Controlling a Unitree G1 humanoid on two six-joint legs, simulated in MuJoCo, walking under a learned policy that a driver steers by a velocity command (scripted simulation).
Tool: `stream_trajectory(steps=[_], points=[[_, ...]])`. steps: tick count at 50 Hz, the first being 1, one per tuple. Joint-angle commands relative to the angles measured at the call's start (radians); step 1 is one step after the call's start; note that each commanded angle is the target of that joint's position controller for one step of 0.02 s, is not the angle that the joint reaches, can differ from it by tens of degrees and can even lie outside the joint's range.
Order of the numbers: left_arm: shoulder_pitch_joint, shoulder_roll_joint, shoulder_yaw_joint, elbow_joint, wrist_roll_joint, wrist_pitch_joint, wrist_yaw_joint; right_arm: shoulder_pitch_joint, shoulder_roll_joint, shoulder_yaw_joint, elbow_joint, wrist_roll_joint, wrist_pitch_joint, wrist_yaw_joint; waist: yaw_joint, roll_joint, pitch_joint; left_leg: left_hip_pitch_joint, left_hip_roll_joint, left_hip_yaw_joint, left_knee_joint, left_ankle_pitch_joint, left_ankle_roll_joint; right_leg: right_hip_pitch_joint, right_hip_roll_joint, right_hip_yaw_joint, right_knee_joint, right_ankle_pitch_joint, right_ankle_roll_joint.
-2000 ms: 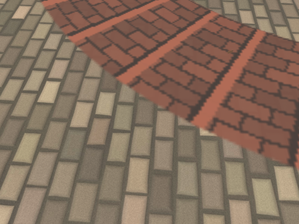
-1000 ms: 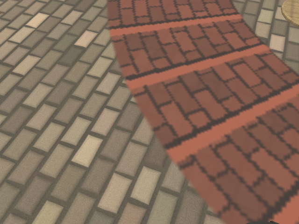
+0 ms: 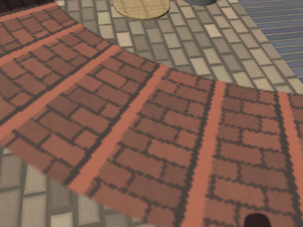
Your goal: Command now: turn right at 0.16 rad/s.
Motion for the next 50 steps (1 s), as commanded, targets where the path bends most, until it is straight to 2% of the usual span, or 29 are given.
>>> stream_trajectory(steps=[1, 2, 4, 7, 9, 10, 11, 12, 13, 15, 23, 30, 39, 50], points=[[0.023, 0.109, 0.026, -0.040, 0.000, -0.005, 0.001, -0.059, -0.122, -0.015, -0.071, 0.000, -0.031, 0.007, 0.019, 0.191, -0.032, -0.029, 0.336, -0.319, -0.244, 0.256, 0.195, 0.023, -0.036, -0.004, 0.180, -0.162, 0.013], [0.026, 0.101, 0.026, -0.026, -0.003, -0.005, -0.001, -0.078, -0.114, -0.011, -0.066, 0.001, -0.032, 0.007, 0.026, 0.182, -0.020, -0.022, 0.284, -0.254, -0.229, 0.275, 0.169, 0.025, -0.039, -0.010, 0.192, -0.134, 0.022], [0.036, 0.079, 0.018, -0.008, 0.003, -0.005, -0.007, -0.070, -0.121, -0.010, -0.048, 0.005, -0.034, 0.001, 0.023, 0.211, -0.036, 0.064, 0.223, -0.179, -0.175, 0.408, 0.136, 0.017, -0.051, -0.040, 0.132, -0.103, 0.038], [0.024, 0.052, 0.004, 0.021, -0.008, -0.007, 0.003, -0.018, -0.131, -0.014, -0.014, 0.008, -0.029, 0.005, -0.006, 0.191, -0.074, 0.153, 0.211, -0.166, -0.109, 0.523, 0.131, 0.063, -0.057, -0.088, -0.040, -0.053, 0.051], [0.033, 0.050, -0.003, 0.045, -0.007, -0.011, 0.012, -0.021, -0.139, -0.019, 0.001, 0.011, -0.023, 0.005, 0.007, 0.172, -0.077, 0.119, 0.190, -0.162, -0.090, 0.457, 0.088, 0.172, -0.077, -0.080, -0.229, 0.157, 0.045], [0.024, 0.078, 0.000, 0.050, 0.004, -0.017, 0.017, -0.013, -0.129, -0.017, 0.004, 0.010, -0.024, 0.006, -0.005, 0.149, -0.083, 0.074, 0.180, -0.171, -0.098, 0.364, 0.056, 0.234, -0.119, -0.022, -0.240, 0.232, 0.039], [0.025, 0.115, 0.004, 0.054, 0.014, -0.024, 0.021, 0.002, -0.125, -0.019, 0.004, 0.007, -0.026, 0.011, -0.026, 0.098, -0.087, 0.029, 0.151, -0.153, -0.095, 0.262, 0.034, 0.273, -0.185, 0.035, -0.209, 0.340, 0.030], [-0.002, 0.126, 0.009, 0.079, -0.003, -0.025, 0.019, 0.017, -0.096, -0.014, 0.017, 0.017, -0.026, 0.015, -0.052, -0.011, -0.047, 0.046, 0.097, -0.108, -0.150, 0.150, 0.022, 0.187, -0.183, 0.033, -0.177, 0.320, 0.005], [-0.004, 0.086, 0.000, 0.082, -0.005, -0.030, 0.014, -0.012, -0.114, -0.016, 0.037, 0.013, -0.022, 0.012, -0.017, 0.012, -0.026, 0.080, 0.092, -0.099, -0.137, 0.111, 0.012, 0.139, -0.179, 0.040, -0.203, 0.253, 0.002], [0.005, 0.078, -0.007, 0.113, 0.001, -0.036, 0.017, -0.032, -0.111, -0.017, 0.054, 0.011, -0.018, 0.012, -0.015, 0.001, -0.015, 0.105, 0.101, -0.103, -0.132, 0.121, 0.016, 0.111, -0.172, 0.041, -0.236, 0.205, 0.005], [0.022, 0.081, -0.015, 0.207, -0.001, -0.046, 0.027, -0.011, -0.102, -0.014, 0.158, 0.010, -0.020, 0.013, -0.014, 0.027, 0.009, 0.082, 0.105, -0.109, -0.164, 0.081, 0.009, 0.117, -0.177, 0.045, -0.272, 0.143, -0.006], [0.039, 0.067, -0.024, 0.269, -0.002, -0.049, 0.029, 0.019, -0.091, -0.005, 0.234, 0.010, -0.021, 0.010, -0.014, 0.042, 0.014, 0.072, 0.105, -0.111, -0.173, 0.067, 0.004, 0.115, -0.176, 0.041, -0.281, 0.126, -0.013], [0.070, 0.038, -0.037, 0.324, -0.003, -0.051, 0.032, 0.059, -0.069, 0.009, 0.299, 0.010, -0.023, 0.004, -0.014, 0.041, 0.019, 0.063, 0.107, -0.110, -0.166, 0.075, 0.004, 0.110, -0.172, 0.030, -0.276, 0.141, -0.014], [0.108, 0.006, -0.046, 0.363, -0.004, -0.053, 0.036, 0.090, -0.038, 0.019, 0.342, 0.010, -0.025, -0.003, -0.014, 0.042, 0.024, 0.060, 0.107, -0.107, -0.154, 0.101, 0.006, 0.109, -0.169, 0.020, -0.261, 0.174, -0.012]])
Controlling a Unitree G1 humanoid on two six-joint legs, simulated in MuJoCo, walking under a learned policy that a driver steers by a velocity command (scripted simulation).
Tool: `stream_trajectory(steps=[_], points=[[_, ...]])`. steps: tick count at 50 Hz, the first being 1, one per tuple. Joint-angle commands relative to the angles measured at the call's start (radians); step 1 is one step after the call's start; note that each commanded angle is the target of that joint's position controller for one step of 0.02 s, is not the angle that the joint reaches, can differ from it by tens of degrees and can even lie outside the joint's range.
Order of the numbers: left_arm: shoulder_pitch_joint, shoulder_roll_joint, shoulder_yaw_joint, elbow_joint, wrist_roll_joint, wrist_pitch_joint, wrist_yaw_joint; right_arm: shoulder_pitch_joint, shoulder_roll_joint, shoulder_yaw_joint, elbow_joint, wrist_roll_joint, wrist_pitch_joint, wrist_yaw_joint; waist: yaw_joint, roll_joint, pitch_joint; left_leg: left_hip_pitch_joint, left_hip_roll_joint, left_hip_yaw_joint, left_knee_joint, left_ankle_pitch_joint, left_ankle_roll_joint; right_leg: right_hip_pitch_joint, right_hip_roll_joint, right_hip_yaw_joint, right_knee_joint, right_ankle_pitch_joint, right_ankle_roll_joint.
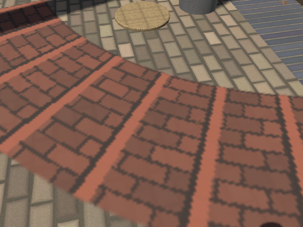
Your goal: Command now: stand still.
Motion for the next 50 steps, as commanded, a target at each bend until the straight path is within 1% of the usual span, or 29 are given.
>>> stream_trajectory(steps=[1, 11, 12, 14, 16, 18, 21, 22, 24, 26, 27, 28, 29, 30, 31, 32, 33, 34, 35, 37, 39, 41, 43, 44, 46, 47, 48, 49, 50], points=[[0.053, 0.086, 0.011, -0.007, 0.000, -0.005, 0.004, 0.050, -0.087, -0.012, -0.007, 0.000, -0.005, -0.004, 0.000, -0.002, 0.034, 0.013, 0.094, -0.092, -0.061, 0.048, 0.026, -0.070, -0.104, 0.089, -0.073, 0.080, -0.030], [0.081, 0.064, 0.009, 0.009, 0.000, -0.006, 0.008, 0.068, -0.067, -0.009, 0.011, 0.000, -0.007, -0.009, 0.001, 0.000, 0.037, 0.014, 0.093, -0.091, -0.053, 0.067, 0.028, -0.066, -0.104, 0.083, -0.062, 0.100, -0.028], [0.092, 0.059, 0.007, 0.013, 0.002, -0.006, 0.007, 0.076, -0.063, -0.008, 0.014, -0.001, -0.006, -0.009, 0.002, 0.000, 0.016, 0.021, 0.085, -0.088, -0.060, -0.011, 0.030, -0.060, -0.096, 0.080, -0.070, 0.022, -0.031], [0.099, 0.083, 0.020, 0.007, 0.005, 0.001, 0.006, 0.077, -0.087, -0.021, 0.007, -0.003, 0.001, -0.007, 0.004, -0.001, 0.037, -0.015, 0.049, -0.077, -0.029, -0.265, 0.051, -0.099, -0.063, 0.072, -0.044, -0.236, -0.055], [0.100, 0.088, 0.028, -0.014, 0.012, 0.008, 0.000, 0.075, -0.092, -0.028, -0.013, -0.009, 0.008, 0.000, 0.005, -0.003, 0.115, -0.103, 0.043, -0.102, -0.010, -0.497, 0.084, -0.186, -0.059, 0.101, -0.027, -0.474, -0.089], [0.110, 0.071, 0.028, -0.030, 0.012, 0.000, -0.003, 0.080, -0.070, -0.027, -0.030, -0.010, 0.000, 0.004, 0.007, -0.011, 0.154, -0.145, 0.056, -0.140, 0.018, -0.514, 0.104, -0.211, -0.082, 0.151, -0.015, -0.504, -0.113], [0.147, 0.090, 0.041, -0.043, 0.008, -0.024, -0.008, 0.061, -0.067, -0.032, -0.064, -0.011, -0.029, 0.014, 0.022, -0.045, 0.114, -0.179, 0.042, -0.140, 0.070, -0.403, 0.112, -0.125, -0.125, 0.240, -0.050, -0.457, -0.147], [0.172, 0.105, 0.048, -0.040, 0.007, -0.030, -0.009, 0.037, -0.065, -0.033, -0.081, -0.011, -0.040, 0.020, 0.034, -0.070, 0.110, -0.217, 0.020, -0.109, 0.108, -0.365, 0.104, -0.071, -0.148, 0.285, -0.083, -0.466, -0.163], [0.236, 0.145, 0.068, -0.021, 0.006, -0.038, -0.008, -0.012, -0.047, -0.031, -0.118, -0.018, -0.062, 0.031, 0.055, -0.155, 0.127, -0.319, -0.022, 0.001, 0.234, -0.258, 0.086, 0.041, -0.240, 0.415, -0.165, -0.479, -0.214], [0.236, 0.156, 0.078, -0.022, 0.006, -0.044, -0.009, -0.003, -0.052, -0.034, -0.139, -0.023, -0.085, 0.036, 0.033, -0.153, 0.164, -0.298, -0.004, 0.036, 0.213, -0.233, 0.091, 0.012, -0.285, 0.441, -0.137, -0.336, -0.235], [0.203, 0.145, 0.079, -0.034, 0.006, -0.048, -0.010, 0.060, -0.052, -0.038, -0.124, -0.016, -0.096, 0.037, -0.004, -0.132, 0.157, -0.206, -0.001, 0.029, 0.162, -0.214, 0.095, -0.035, -0.268, 0.395, -0.086, -0.217, -0.220], [0.125, 0.129, 0.076, -0.062, 0.004, -0.054, -0.012, 0.189, -0.056, -0.044, -0.084, -0.007, -0.106, 0.037, -0.072, -0.094, 0.134, -0.039, 0.000, -0.019, 0.085, -0.210, 0.107, -0.141, -0.216, 0.308, 0.001, -0.104, -0.185], [-0.012, 0.093, 0.066, -0.122, -0.002, -0.069, -0.019, 0.366, -0.111, -0.064, -0.032, -0.006, -0.115, 0.030, -0.168, 0.071, 0.116, 0.218, 0.088, -0.224, -0.074, -0.237, 0.151, -0.342, -0.084, 0.111, 0.262, 0.096, -0.119], [-0.031, 0.054, 0.061, -0.163, 0.008, -0.090, -0.032, 0.497, -0.233, -0.102, 0.020, -0.004, -0.108, 0.020, -0.179, 0.331, 0.084, 0.480, 0.294, -0.538, -0.162, -0.010, 0.220, -0.621, 0.054, -0.079, 0.599, -0.118, -0.060], [-0.049, 0.114, 0.072, -0.160, 0.042, -0.086, -0.032, 0.457, -0.167, -0.085, 0.013, -0.007, -0.094, 0.018, -0.129, 0.156, 0.111, 0.473, 0.353, -0.521, -0.103, 0.209, 0.223, -0.735, -0.007, -0.063, 0.745, -0.280, -0.064], [-0.039, 0.089, 0.070, -0.154, 0.038, -0.086, -0.035, 0.390, -0.133, -0.074, -0.018, -0.019, -0.090, 0.022, -0.096, 0.052, 0.097, 0.438, 0.335, -0.445, -0.081, 0.295, 0.222, -0.728, -0.047, -0.039, 0.804, -0.235, -0.065], [-0.046, 0.072, 0.068, -0.154, 0.022, -0.088, -0.043, 0.335, -0.113, -0.066, -0.036, -0.029, -0.087, 0.023, -0.070, 0.017, 0.084, 0.403, 0.308, -0.376, -0.095, 0.330, 0.215, -0.715, -0.068, -0.041, 0.819, -0.183, -0.063], [-0.067, 0.074, 0.071, -0.167, 0.017, -0.086, -0.051, 0.309, -0.093, -0.055, -0.042, -0.027, -0.089, 0.022, -0.049, 0.021, 0.091, 0.365, 0.281, -0.314, -0.117, 0.359, 0.201, -0.707, -0.082, -0.051, 0.799, -0.153, -0.060], [-0.087, 0.067, 0.071, -0.182, 0.019, -0.077, -0.056, 0.296, -0.080, -0.047, -0.040, -0.021, -0.094, 0.019, -0.036, 0.056, 0.090, 0.339, 0.247, -0.263, -0.136, 0.393, 0.181, -0.690, -0.087, -0.067, 0.775, -0.129, -0.054], [-0.134, 0.053, 0.065, -0.210, 0.024, -0.060, -0.065, 0.302, -0.079, -0.039, -0.033, -0.010, -0.102, 0.015, -0.024, 0.087, 0.097, 0.291, 0.203, -0.188, -0.173, 0.478, 0.168, -0.663, -0.062, -0.121, 0.714, -0.081, -0.044], [-0.214, 0.038, 0.054, -0.251, 0.021, -0.053, -0.073, 0.286, -0.082, -0.031, -0.035, -0.007, -0.108, 0.010, -0.016, 0.084, 0.122, 0.220, 0.175, -0.127, -0.206, 0.548, 0.161, -0.607, -0.044, -0.161, 0.565, -0.010, -0.039], [-0.278, 0.015, 0.038, -0.284, 0.014, -0.050, -0.075, 0.256, -0.088, -0.026, -0.041, -0.004, -0.112, 0.007, -0.009, 0.097, 0.136, 0.119, 0.147, -0.068, -0.228, 0.619, 0.144, -0.447, -0.018, -0.195, 0.350, 0.073, -0.047], [-0.251, 0.053, 0.047, -0.287, 0.009, -0.044, -0.064, 0.269, -0.119, -0.028, -0.035, 0.000, -0.120, 0.006, 0.010, 0.125, 0.092, 0.105, 0.172, -0.053, -0.179, 0.873, 0.130, -0.269, 0.030, -0.231, 0.280, 0.110, -0.075], [-0.194, 0.083, 0.057, -0.273, 0.007, -0.044, -0.056, 0.267, -0.130, -0.030, -0.035, 0.003, -0.124, 0.004, 0.041, 0.127, 0.052, 0.124, 0.183, -0.044, -0.104, 0.994, 0.119, -0.191, 0.049, -0.227, 0.267, 0.116, -0.091], [0.046, 0.134, 0.085, -0.196, 0.005, -0.052, -0.042, 0.228, -0.158, -0.035, -0.044, 0.005, -0.120, 0.002, 0.155, 0.117, -0.072, 0.138, 0.179, -0.030, 0.184, 1.010, 0.097, 0.048, 0.057, -0.183, 0.175, 0.158, -0.128], [0.165, 0.168, 0.102, -0.157, 0.018, -0.055, -0.032, 0.219, -0.158, -0.035, -0.050, 0.005, -0.116, 0.006, 0.204, 0.097, -0.123, 0.041, 0.146, -0.016, 0.393, 0.821, 0.093, 0.208, -0.004, -0.123, 0.134, 0.112, -0.150], [0.267, 0.253, 0.121, -0.142, 0.042, -0.058, -0.028, 0.255, -0.076, -0.021, -0.073, -0.003, -0.112, 0.012, 0.194, -0.073, -0.217, -0.120, 0.052, 0.033, 0.761, 0.178, 0.089, 0.357, -0.270, 0.188, 0.116, -0.027, -0.207], [0.225, 0.259, 0.121, -0.153, 0.031, -0.050, -0.042, 0.352, -0.049, -0.029, -0.077, 0.024, -0.102, 0.020, 0.117, -0.184, -0.293, -0.360, -0.092, -0.027, 1.066, -0.327, 0.079, 0.428, -0.456, 0.693, -0.073, -0.116, -0.353], [0.088, 0.216, 0.113, -0.172, -0.001, -0.052, -0.048, 0.258, -0.105, -0.040, -0.103, 0.000, -0.095, 0.019, 0.075, -0.059, -0.137, -0.433, -0.004, -0.071, 1.061, -0.217, 0.096, 0.269, -0.416, 0.612, -0.146, -0.278, -0.330]])
Over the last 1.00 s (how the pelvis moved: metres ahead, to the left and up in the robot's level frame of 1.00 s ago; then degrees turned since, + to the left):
-0.02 -0.01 0.01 0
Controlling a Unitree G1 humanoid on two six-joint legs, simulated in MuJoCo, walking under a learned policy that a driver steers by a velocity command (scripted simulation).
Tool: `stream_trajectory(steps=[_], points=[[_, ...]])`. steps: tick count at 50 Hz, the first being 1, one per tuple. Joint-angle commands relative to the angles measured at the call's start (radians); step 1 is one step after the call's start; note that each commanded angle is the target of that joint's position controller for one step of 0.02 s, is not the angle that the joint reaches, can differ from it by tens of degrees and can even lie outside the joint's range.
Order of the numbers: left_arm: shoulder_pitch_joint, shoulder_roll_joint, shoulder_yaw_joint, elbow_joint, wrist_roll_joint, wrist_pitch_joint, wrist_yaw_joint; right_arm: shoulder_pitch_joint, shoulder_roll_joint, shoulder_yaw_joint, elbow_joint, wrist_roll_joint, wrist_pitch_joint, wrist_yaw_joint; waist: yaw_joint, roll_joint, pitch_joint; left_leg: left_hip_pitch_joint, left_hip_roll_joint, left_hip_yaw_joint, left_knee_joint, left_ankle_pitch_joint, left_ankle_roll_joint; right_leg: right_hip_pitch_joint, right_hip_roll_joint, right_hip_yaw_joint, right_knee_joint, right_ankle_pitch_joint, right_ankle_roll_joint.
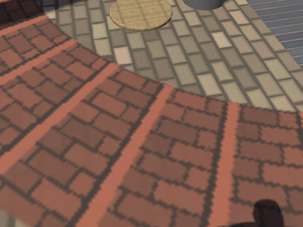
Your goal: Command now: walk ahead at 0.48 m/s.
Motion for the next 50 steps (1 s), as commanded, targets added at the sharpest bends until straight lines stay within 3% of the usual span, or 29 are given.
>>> stream_trajectory(steps=[1, 2, 3, 4, 7, 10, 13, 18, 21, 23, 24, 25, 26, 27, 28, 29, 30, 31, 33, 36, 41, 46, 48, 50], points=[[0.212, 0.128, 0.036, 0.041, -0.023, 0.004, -0.003, -0.052, -0.128, -0.031, -0.111, -0.015, -0.006, 0.011, 0.080, -0.024, -0.071, -0.561, 0.068, -0.050, 0.404, 0.115, 0.028, 0.442, -0.411, 0.673, -0.419, -0.328, -0.193], [0.189, 0.089, 0.025, 0.050, -0.014, -0.008, -0.005, -0.075, -0.109, -0.032, -0.116, -0.017, -0.006, 0.014, 0.046, 0.021, -0.007, -0.525, 0.099, -0.049, 0.346, 0.144, 0.027, 0.333, -0.370, 0.573, -0.445, -0.204, -0.166], [0.193, 0.061, 0.013, 0.061, -0.011, -0.019, 0.000, -0.081, -0.097, -0.034, -0.117, -0.026, 0.005, 0.019, 0.015, 0.028, 0.003, -0.466, 0.122, -0.053, 0.293, 0.157, 0.021, 0.257, -0.317, 0.479, -0.457, -0.100, -0.128], [0.212, 0.055, 0.008, 0.077, -0.010, -0.028, 0.005, -0.044, -0.070, -0.029, -0.111, -0.031, 0.018, 0.026, -0.009, -0.014, -0.007, -0.421, 0.131, -0.047, 0.250, 0.152, 0.008, 0.221, -0.309, 0.425, -0.464, -0.029, -0.124], [0.289, 0.074, 0.006, 0.109, -0.013, -0.049, 0.009, -0.103, -0.062, -0.033, -0.135, -0.034, 0.040, 0.033, -0.020, -0.029, 0.010, -0.461, 0.149, -0.010, 0.151, 0.190, -0.021, 0.212, -0.269, 0.323, -0.492, 0.093, -0.115], [0.349, 0.091, 0.005, 0.117, -0.015, -0.047, 0.010, -0.266, -0.078, -0.036, -0.195, -0.032, 0.046, 0.041, 0.010, -0.034, 0.037, -0.576, 0.169, 0.031, 0.007, 0.306, -0.048, 0.268, -0.243, 0.262, -0.521, 0.169, -0.099], [0.405, 0.082, -0.002, 0.125, -0.018, -0.045, 0.009, -0.397, -0.064, -0.029, -0.241, -0.021, 0.043, 0.046, 0.047, -0.047, 0.037, -0.579, 0.148, 0.071, -0.180, 0.411, -0.061, 0.321, -0.215, 0.206, -0.509, 0.291, -0.065], [0.485, 0.087, -0.006, 0.152, -0.005, -0.046, 0.024, -0.522, -0.058, -0.020, -0.283, -0.011, 0.038, 0.049, 0.089, -0.069, 0.037, -0.572, 0.098, 0.111, -0.356, 0.448, -0.022, 0.491, -0.252, 0.124, -0.487, 0.425, -0.040], [0.469, 0.100, -0.004, 0.158, 0.002, -0.044, 0.038, -0.504, -0.073, -0.028, -0.290, -0.016, 0.030, 0.046, 0.058, -0.078, 0.020, -0.510, 0.051, 0.128, -0.413, 0.350, 0.030, 0.584, -0.287, 0.070, -0.387, 0.683, -0.027], [0.447, 0.126, 0.002, 0.155, 0.006, -0.039, 0.046, -0.374, -0.100, -0.045, -0.254, -0.022, 0.023, 0.036, -0.002, -0.100, -0.059, -0.360, -0.016, 0.161, -0.431, 0.260, 0.075, 0.612, -0.295, 0.035, -0.186, 0.957, -0.011], [0.433, 0.139, 0.005, 0.148, 0.003, -0.031, 0.046, -0.238, -0.118, -0.058, -0.208, -0.025, 0.017, 0.032, -0.059, -0.094, -0.128, -0.212, -0.044, 0.168, -0.492, 0.280, 0.099, 0.583, -0.284, 0.013, -0.010, 0.952, 0.002], [0.411, 0.144, 0.004, 0.126, -0.005, -0.030, 0.045, -0.092, -0.168, -0.079, -0.167, -0.042, 0.013, 0.026, -0.125, -0.079, -0.201, 0.022, 0.031, 0.061, -0.515, 0.282, 0.143, 0.408, -0.269, -0.006, 0.216, 0.757, 0.022], [0.458, 0.070, -0.011, 0.071, -0.040, -0.036, 0.028, 0.022, -0.289, -0.116, -0.166, -0.058, 0.017, 0.016, -0.120, 0.124, -0.337, 0.359, 0.334, -0.406, -0.525, 0.260, 0.300, 0.020, -0.129, -0.043, 0.644, 0.223, 0.075], [0.421, 0.113, 0.004, 0.057, -0.023, -0.044, 0.019, -0.014, -0.276, -0.114, -0.159, -0.023, 0.034, 0.028, -0.089, 0.106, -0.375, 0.396, 0.420, -0.730, -0.678, 0.289, 0.359, -0.173, -0.009, 0.115, 0.820, -0.329, 0.078], [0.310, 0.125, 0.010, 0.013, -0.012, -0.052, 0.014, -0.115, -0.258, -0.108, -0.171, -0.004, 0.038, 0.030, -0.053, 0.045, -0.210, 0.270, 0.373, -0.576, -0.704, 0.237, 0.318, -0.272, -0.089, 0.185, 0.806, -0.235, 0.065], [0.264, 0.126, 0.009, -0.005, -0.013, -0.062, 0.010, -0.176, -0.203, -0.095, -0.183, -0.004, 0.037, 0.031, -0.026, -0.010, -0.118, 0.128, 0.342, -0.470, -0.741, 0.296, 0.275, -0.255, -0.128, 0.180, 0.729, -0.153, 0.066], [0.254, 0.116, 0.011, -0.007, -0.009, -0.058, 0.011, -0.208, -0.168, -0.085, -0.188, -0.005, 0.033, 0.029, 0.010, -0.044, -0.058, 0.015, 0.292, -0.390, -0.763, 0.390, 0.235, -0.205, -0.154, 0.178, 0.651, -0.127, 0.074], [0.263, 0.106, 0.010, -0.015, 0.007, -0.041, 0.011, -0.218, -0.143, -0.076, -0.185, 0.000, 0.028, 0.023, 0.045, -0.039, -0.040, -0.066, 0.246, -0.324, -0.775, 0.464, 0.207, -0.149, -0.169, 0.178, 0.595, -0.123, 0.092], [0.271, 0.081, 0.008, -0.026, 0.023, -0.006, 0.004, -0.189, -0.152, -0.075, -0.181, 0.005, 0.010, 0.020, 0.064, -0.014, -0.054, -0.116, 0.204, -0.267, -0.781, 0.558, 0.196, -0.102, -0.171, 0.163, 0.529, -0.122, 0.123], [0.166, 0.084, 0.008, -0.081, 0.023, 0.016, -0.002, -0.132, -0.196, -0.083, -0.178, 0.008, 0.004, 0.017, 0.048, 0.016, -0.032, -0.141, 0.166, -0.236, -0.805, 0.578, 0.184, -0.160, -0.173, 0.134, 0.412, -0.033, 0.161], [-0.043, 0.093, 0.004, -0.170, 0.014, 0.021, -0.010, -0.012, -0.195, -0.082, -0.177, 0.005, 0.017, 0.015, -0.030, 0.050, -0.028, -0.029, 0.144, -0.261, -0.778, 0.644, 0.121, -0.251, -0.146, 0.128, 0.205, 0.137, 0.177], [-0.191, 0.100, -0.011, -0.245, 0.004, 0.009, -0.016, 0.053, -0.209, -0.084, -0.189, -0.009, 0.024, 0.001, -0.076, 0.065, -0.023, 0.104, 0.164, -0.319, -0.711, 0.728, 0.131, -0.268, -0.098, 0.132, 0.047, 0.132, 0.159], [-0.184, 0.118, -0.011, -0.263, -0.002, -0.001, -0.015, 0.036, -0.225, -0.089, -0.203, -0.014, 0.024, -0.008, -0.057, 0.075, -0.025, 0.119, 0.180, -0.347, -0.674, 0.765, 0.116, -0.195, -0.086, 0.148, -0.029, 0.112, 0.139], [-0.045, 0.151, 0.000, -0.230, -0.005, -0.011, -0.005, -0.034, -0.249, -0.094, -0.226, -0.014, 0.019, -0.009, 0.016, 0.082, -0.069, 0.062, 0.167, -0.326, -0.583, 0.917, 0.072, 0.036, -0.048, 0.137, -0.104, 0.051, 0.105]])
Over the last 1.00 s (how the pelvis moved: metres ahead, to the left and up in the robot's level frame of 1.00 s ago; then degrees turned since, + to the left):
0.30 0.02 -0.03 1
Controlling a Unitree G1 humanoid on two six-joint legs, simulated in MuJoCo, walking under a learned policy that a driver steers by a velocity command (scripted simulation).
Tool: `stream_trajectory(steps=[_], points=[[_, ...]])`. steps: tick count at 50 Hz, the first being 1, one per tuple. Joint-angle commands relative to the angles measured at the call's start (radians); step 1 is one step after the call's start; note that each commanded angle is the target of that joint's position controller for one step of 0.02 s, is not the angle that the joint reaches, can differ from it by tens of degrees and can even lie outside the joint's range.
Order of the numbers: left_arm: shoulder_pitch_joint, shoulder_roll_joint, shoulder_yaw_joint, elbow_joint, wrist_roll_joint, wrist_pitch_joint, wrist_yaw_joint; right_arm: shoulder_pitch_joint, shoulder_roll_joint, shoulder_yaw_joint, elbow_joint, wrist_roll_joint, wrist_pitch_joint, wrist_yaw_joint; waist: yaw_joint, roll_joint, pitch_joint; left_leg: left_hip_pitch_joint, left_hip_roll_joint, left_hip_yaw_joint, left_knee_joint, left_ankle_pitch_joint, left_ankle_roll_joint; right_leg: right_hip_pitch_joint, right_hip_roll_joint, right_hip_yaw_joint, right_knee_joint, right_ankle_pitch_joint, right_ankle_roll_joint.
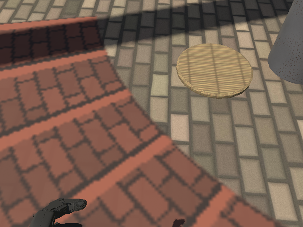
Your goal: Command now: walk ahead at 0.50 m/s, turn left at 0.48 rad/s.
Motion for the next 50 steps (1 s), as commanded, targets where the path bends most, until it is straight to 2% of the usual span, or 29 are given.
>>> stream_trajectory(steps=[1, 2, 3, 4, 5, 6, 7, 8, 10, 13, 16, 19, 22, 25, 26, 27, 28, 29, 30, 31, 32, 33, 34, 36, 39, 42, 45, 48, 50], points=[[0.177, 0.148, 0.045, -0.011, -0.005, -0.033, 0.020, -0.049, -0.181, -0.037, -0.063, 0.000, -0.019, -0.001, 0.153, 0.095, -0.103, -0.061, 0.217, -0.108, 0.244, 0.920, 0.028, 0.336, 0.059, -0.032, -0.110, -0.031, -0.054], [0.318, 0.179, 0.057, 0.016, 0.007, -0.046, 0.034, -0.052, -0.163, -0.032, -0.069, 0.008, -0.028, 0.009, 0.217, 0.058, -0.196, -0.162, 0.166, -0.072, 0.441, 0.795, 0.010, 0.557, -0.024, 0.033, -0.128, -0.029, -0.090], [0.444, 0.261, 0.074, 0.015, 0.034, -0.046, 0.049, 0.007, -0.075, -0.011, -0.102, 0.031, -0.034, 0.013, 0.225, -0.093, -0.351, -0.355, 0.083, 0.015, 0.734, 0.373, -0.015, 0.807, -0.290, 0.349, -0.130, -0.146, -0.157], [0.426, 0.291, 0.090, 0.036, 0.023, -0.028, 0.039, 0.118, -0.082, -0.014, -0.098, 0.040, -0.027, 0.011, 0.154, -0.298, -0.416, -0.549, -0.023, 0.085, 0.942, -0.168, -0.031, 0.875, -0.428, 0.763, -0.264, -0.152, -0.274], [0.335, 0.193, 0.074, 0.014, 0.008, -0.018, 0.029, 0.085, -0.124, -0.016, -0.067, 0.004, -0.012, 0.004, 0.123, -0.100, -0.243, -0.631, 0.063, 0.066, 1.009, -0.092, -0.026, 0.727, -0.392, 0.695, -0.288, -0.294, -0.264], [0.274, 0.117, 0.056, 0.008, 0.000, -0.021, 0.023, -0.015, -0.113, -0.011, -0.077, -0.010, -0.011, 0.013, 0.131, 0.010, -0.116, -0.631, 0.091, 0.075, 0.973, -0.014, -0.032, 0.585, -0.335, 0.537, -0.310, -0.275, -0.245], [0.254, 0.090, 0.047, 0.018, 0.006, -0.025, 0.021, -0.064, -0.092, -0.008, -0.094, -0.010, -0.010, 0.020, 0.116, 0.026, -0.053, -0.619, 0.118, 0.081, 0.915, 0.020, -0.035, 0.498, -0.282, 0.422, -0.340, -0.187, -0.215], [0.272, 0.090, 0.044, 0.039, 0.005, -0.033, 0.024, -0.096, -0.091, -0.008, -0.110, -0.021, -0.003, 0.028, 0.107, -0.017, -0.029, -0.607, 0.137, 0.085, 0.869, 0.028, -0.040, 0.454, -0.246, 0.343, -0.355, -0.090, -0.201], [0.319, 0.103, 0.046, 0.072, -0.003, -0.052, 0.017, -0.082, -0.078, -0.003, -0.108, -0.027, 0.012, 0.038, 0.091, -0.063, -0.040, -0.567, 0.137, 0.102, 0.832, 0.033, -0.049, 0.423, -0.219, 0.265, -0.369, 0.062, -0.201], [0.368, 0.115, 0.051, 0.103, -0.015, -0.069, 0.012, -0.163, -0.071, 0.003, -0.135, -0.030, 0.019, 0.048, 0.090, -0.056, -0.033, -0.645, 0.159, 0.131, 0.761, 0.093, -0.064, 0.453, -0.210, 0.189, -0.410, 0.120, -0.214], [0.409, 0.108, 0.048, 0.126, -0.018, -0.061, 0.012, -0.307, -0.054, 0.020, -0.184, -0.028, 0.015, 0.060, 0.113, -0.048, -0.002, -0.689, 0.198, 0.192, 0.607, 0.207, -0.087, 0.456, -0.178, 0.116, -0.449, 0.132, -0.205], [0.458, 0.122, 0.050, 0.149, -0.020, -0.056, 0.010, -0.425, -0.028, 0.040, -0.219, -0.019, 0.009, 0.065, 0.144, -0.057, 0.010, -0.625, 0.194, 0.245, 0.427, 0.295, -0.093, 0.449, -0.154, 0.057, -0.446, 0.192, -0.186], [0.508, 0.143, 0.053, 0.172, -0.017, -0.050, 0.012, -0.491, -0.044, 0.043, -0.239, -0.013, 0.005, 0.059, 0.164, -0.061, 0.013, -0.582, 0.175, 0.269, 0.329, 0.294, -0.080, 0.505, -0.181, 0.057, -0.414, 0.243, -0.179], [0.518, 0.156, 0.056, 0.189, -0.012, -0.039, 0.019, -0.492, -0.063, 0.037, -0.247, -0.015, -0.001, 0.049, 0.149, -0.066, 0.014, -0.526, 0.152, 0.275, 0.261, 0.214, -0.044, 0.575, -0.217, 0.065, -0.343, 0.349, -0.168], [0.513, 0.161, 0.056, 0.193, -0.013, -0.035, 0.022, -0.442, -0.070, 0.032, -0.231, -0.019, -0.006, 0.044, 0.123, -0.063, -0.008, -0.449, 0.129, 0.283, 0.223, 0.191, -0.029, 0.587, -0.213, 0.053, -0.273, 0.456, -0.157], [0.508, 0.159, 0.055, 0.198, -0.018, -0.029, 0.023, -0.330, -0.081, 0.023, -0.191, -0.026, -0.014, 0.036, 0.071, -0.034, -0.064, -0.300, 0.101, 0.297, 0.147, 0.214, -0.008, 0.575, -0.181, 0.016, -0.131, 0.538, -0.140], [0.506, 0.139, 0.047, 0.189, -0.022, -0.028, 0.025, -0.173, -0.125, 0.005, -0.141, -0.042, -0.026, 0.026, 0.013, 0.003, -0.162, -0.069, 0.159, 0.229, 0.140, 0.212, 0.027, 0.462, -0.139, -0.019, 0.057, 0.440, -0.118], [0.515, 0.064, 0.025, 0.135, -0.038, -0.031, 0.021, -0.022, -0.221, -0.017, -0.128, -0.063, -0.031, 0.012, -0.025, 0.160, -0.300, 0.204, 0.445, -0.117, 0.105, 0.109, 0.103, 0.199, -0.054, -0.082, 0.386, 0.035, -0.081], [0.567, 0.078, 0.035, 0.138, -0.037, -0.026, 0.024, -0.014, -0.259, -0.034, -0.109, -0.024, -0.013, 0.015, 0.008, 0.289, -0.345, 0.257, 0.573, -0.453, -0.021, 0.085, 0.195, -0.018, 0.068, -0.054, 0.612, -0.456, -0.071], [0.501, 0.140, 0.053, 0.144, -0.015, -0.016, 0.028, -0.106, -0.191, -0.019, -0.125, -0.004, -0.005, 0.019, 0.036, 0.133, -0.187, 0.135, 0.524, -0.321, -0.029, 0.043, 0.167, -0.092, -0.001, 0.024, 0.662, -0.405, -0.084], [0.450, 0.110, 0.048, 0.135, -0.017, -0.019, 0.020, -0.184, -0.129, -0.002, -0.138, -0.002, -0.011, 0.023, 0.060, 0.097, -0.086, -0.002, 0.478, -0.195, -0.065, 0.081, 0.141, -0.081, -0.031, 0.038, 0.631, -0.327, -0.086], [0.441, 0.087, 0.045, 0.141, -0.022, -0.014, 0.016, -0.225, -0.088, 0.009, -0.137, -0.006, -0.019, 0.025, 0.091, 0.084, -0.034, -0.102, 0.429, -0.092, -0.110, 0.129, 0.098, -0.034, -0.059, 0.040, 0.573, -0.278, -0.084], [0.442, 0.083, 0.048, 0.146, -0.008, -0.002, 0.011, -0.233, -0.069, 0.015, -0.127, -0.004, -0.028, 0.021, 0.114, 0.103, -0.005, -0.166, 0.395, -0.018, -0.136, 0.182, 0.068, 0.003, -0.072, 0.041, 0.535, -0.257, -0.076], [0.467, 0.063, 0.047, 0.161, 0.003, 0.019, -0.002, -0.208, -0.072, 0.014, -0.109, -0.005, -0.048, 0.016, 0.131, 0.109, -0.007, -0.206, 0.377, 0.061, -0.166, 0.276, 0.057, 0.044, -0.069, 0.035, 0.533, -0.209, -0.064], [0.383, 0.060, 0.054, 0.136, 0.001, 0.032, -0.013, -0.167, -0.088, 0.007, -0.082, 0.001, -0.064, 0.013, 0.133, 0.086, 0.016, -0.169, 0.366, 0.160, -0.194, 0.366, 0.051, -0.057, -0.078, 0.035, 0.505, -0.112, -0.051], [0.281, 0.052, 0.053, 0.101, 0.000, 0.034, -0.018, -0.124, -0.081, 0.010, -0.060, 0.000, -0.064, 0.010, 0.117, 0.082, 0.034, -0.130, 0.353, 0.241, -0.191, 0.448, 0.041, -0.130, -0.076, 0.021, 0.418, -0.015, -0.040], [0.179, 0.033, 0.040, 0.064, 0.000, 0.031, -0.026, -0.102, -0.082, 0.013, -0.045, 0.002, -0.063, 0.005, 0.098, 0.088, 0.050, -0.113, 0.336, 0.318, -0.178, 0.524, 0.021, -0.107, -0.063, -0.033, 0.258, 0.074, -0.041], [0.080, 0.024, 0.029, 0.021, 0.004, 0.030, -0.034, -0.045, -0.095, 0.012, -0.017, 0.000, -0.057, -0.005, 0.068, 0.088, 0.068, -0.039, 0.359, 0.363, -0.155, 0.618, 0.014, -0.090, -0.049, -0.099, 0.129, 0.079, -0.065], [0.054, 0.029, 0.028, 0.002, 0.006, 0.028, -0.036, -0.022, -0.107, 0.010, -0.001, -0.003, -0.049, -0.012, 0.066, 0.090, 0.067, 0.028, 0.377, 0.388, -0.106, 0.733, 0.006, -0.070, -0.027, -0.131, 0.074, 0.023, -0.094]])
Over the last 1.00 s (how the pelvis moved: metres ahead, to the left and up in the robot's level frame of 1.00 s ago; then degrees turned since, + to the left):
0.57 0.07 0.02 21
